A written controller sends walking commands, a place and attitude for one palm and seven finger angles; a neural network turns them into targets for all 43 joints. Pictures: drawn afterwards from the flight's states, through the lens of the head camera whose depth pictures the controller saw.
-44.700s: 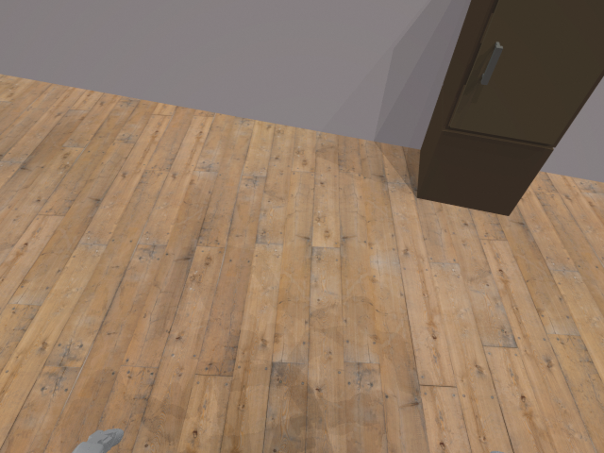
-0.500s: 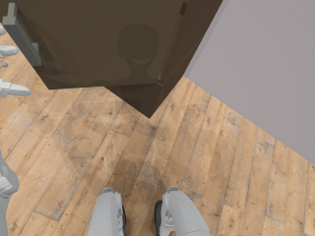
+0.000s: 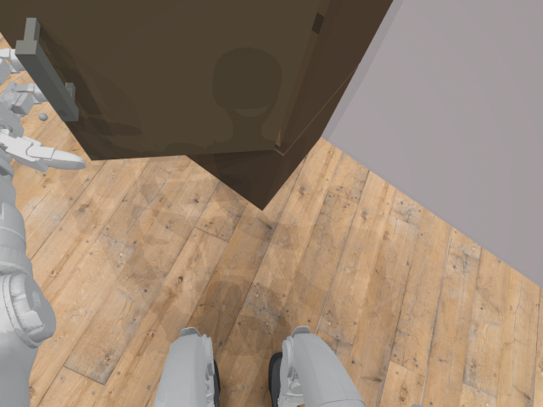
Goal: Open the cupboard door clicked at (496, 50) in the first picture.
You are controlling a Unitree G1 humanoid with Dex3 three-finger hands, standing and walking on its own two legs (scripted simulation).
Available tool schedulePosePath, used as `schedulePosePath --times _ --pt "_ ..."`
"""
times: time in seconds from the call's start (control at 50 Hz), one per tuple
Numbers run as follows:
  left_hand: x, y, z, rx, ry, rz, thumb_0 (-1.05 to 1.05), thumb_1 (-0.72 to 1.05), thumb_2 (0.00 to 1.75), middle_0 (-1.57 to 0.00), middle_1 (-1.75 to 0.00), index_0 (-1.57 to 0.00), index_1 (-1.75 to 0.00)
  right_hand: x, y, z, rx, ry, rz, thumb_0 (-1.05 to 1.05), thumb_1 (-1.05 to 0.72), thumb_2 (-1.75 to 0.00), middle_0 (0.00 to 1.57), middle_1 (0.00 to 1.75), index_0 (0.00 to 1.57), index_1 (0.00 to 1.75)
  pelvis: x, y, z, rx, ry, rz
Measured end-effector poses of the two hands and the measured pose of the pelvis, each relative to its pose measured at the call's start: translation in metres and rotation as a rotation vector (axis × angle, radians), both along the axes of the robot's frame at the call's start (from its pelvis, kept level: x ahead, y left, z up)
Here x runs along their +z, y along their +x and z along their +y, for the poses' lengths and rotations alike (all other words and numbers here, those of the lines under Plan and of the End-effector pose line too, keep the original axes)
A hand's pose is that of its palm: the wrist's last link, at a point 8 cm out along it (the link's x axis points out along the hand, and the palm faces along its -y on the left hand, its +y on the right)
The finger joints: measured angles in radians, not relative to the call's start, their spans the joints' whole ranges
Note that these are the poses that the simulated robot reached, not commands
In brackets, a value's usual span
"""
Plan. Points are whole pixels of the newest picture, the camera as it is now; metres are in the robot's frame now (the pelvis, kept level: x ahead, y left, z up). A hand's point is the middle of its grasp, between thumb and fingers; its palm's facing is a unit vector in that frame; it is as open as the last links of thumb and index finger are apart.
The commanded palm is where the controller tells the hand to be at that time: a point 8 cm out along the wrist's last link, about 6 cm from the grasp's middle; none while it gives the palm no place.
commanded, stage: slide the fingers in behind the handle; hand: left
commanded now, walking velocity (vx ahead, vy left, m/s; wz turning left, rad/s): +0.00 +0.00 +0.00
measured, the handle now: (52, 73) +0.55 +0.28 +0.05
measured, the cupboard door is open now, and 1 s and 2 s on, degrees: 44 45 54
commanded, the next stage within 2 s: close the thumb around the handle in 0.74 s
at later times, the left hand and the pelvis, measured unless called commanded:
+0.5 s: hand (58, 115) +0.48 +0.26 +0.05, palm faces +0.14 -0.99 +0.00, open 14.1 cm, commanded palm +0.47 +0.29 +0.04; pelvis +0.00 -0.01 +0.01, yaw +0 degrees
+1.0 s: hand (63, 113) +0.49 +0.26 +0.04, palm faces +0.12 -0.99 +0.00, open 13.4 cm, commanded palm +0.47 +0.29 +0.04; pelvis +0.00 +0.00 +0.00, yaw +0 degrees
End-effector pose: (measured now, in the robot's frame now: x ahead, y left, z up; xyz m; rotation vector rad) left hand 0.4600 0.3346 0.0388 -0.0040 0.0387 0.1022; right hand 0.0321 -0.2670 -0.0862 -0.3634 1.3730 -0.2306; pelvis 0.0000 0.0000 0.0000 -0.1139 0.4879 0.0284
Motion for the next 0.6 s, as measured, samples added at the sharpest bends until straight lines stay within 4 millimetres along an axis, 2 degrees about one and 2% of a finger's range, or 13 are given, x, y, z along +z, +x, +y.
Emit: schedulePosePath --times 0.3,0.6 --pt "0.009 -0.002 -0.02 0.03 -0.002 -0.009 -0.01 -0.5 0.3 -0.27 -1.19 -0.3 -1.2 -0.002 0.001 0.003 -0.009 0.042 -0.009 0.0 -0.9 -0.9 0.2 0.3 0.21 0.3 0.006 0.003 -0.004 -0.001 0.015 -0.019" --pt "0.003 -0.002 -0.021 0.021 0.001 -0.003 -0.01 -0.5 0.3 -0.27 -1.19 -0.28 -1.19 0.0 0.0 -0.004 -0.008 0.021 -0.005 0.01 -0.9 -0.9 0.2 0.3 0.21 0.3 0.004 0.002 -0.006 -0.002 0.017 -0.02"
